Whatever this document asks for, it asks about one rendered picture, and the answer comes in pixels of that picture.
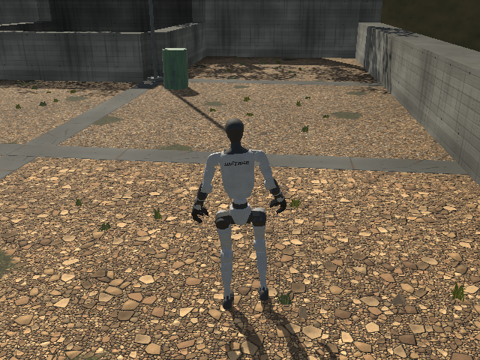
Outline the right robot hand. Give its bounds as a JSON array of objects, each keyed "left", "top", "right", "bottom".
[{"left": 270, "top": 198, "right": 287, "bottom": 214}]

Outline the robot right shin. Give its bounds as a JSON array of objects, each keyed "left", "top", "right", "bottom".
[{"left": 256, "top": 239, "right": 267, "bottom": 291}]

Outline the left robot foot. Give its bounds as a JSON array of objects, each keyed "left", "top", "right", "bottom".
[{"left": 223, "top": 290, "right": 234, "bottom": 310}]

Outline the robot left forearm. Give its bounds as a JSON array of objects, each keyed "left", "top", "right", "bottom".
[{"left": 193, "top": 182, "right": 208, "bottom": 210}]

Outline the left robot hand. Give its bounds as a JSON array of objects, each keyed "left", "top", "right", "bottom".
[{"left": 191, "top": 206, "right": 209, "bottom": 223}]

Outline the robot left upper arm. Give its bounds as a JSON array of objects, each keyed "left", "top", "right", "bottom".
[{"left": 200, "top": 152, "right": 221, "bottom": 194}]

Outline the robot right forearm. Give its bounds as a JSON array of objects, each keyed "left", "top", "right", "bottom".
[{"left": 269, "top": 178, "right": 284, "bottom": 202}]

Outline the robot right upper arm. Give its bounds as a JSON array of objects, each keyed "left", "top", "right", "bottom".
[{"left": 252, "top": 150, "right": 276, "bottom": 190}]

